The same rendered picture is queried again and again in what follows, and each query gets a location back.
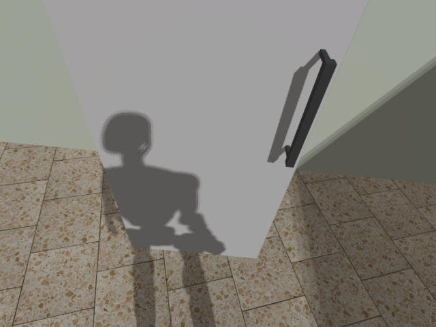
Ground handle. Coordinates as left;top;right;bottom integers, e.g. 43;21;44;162
285;49;337;168

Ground fridge door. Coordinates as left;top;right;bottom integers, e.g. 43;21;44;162
43;0;369;258

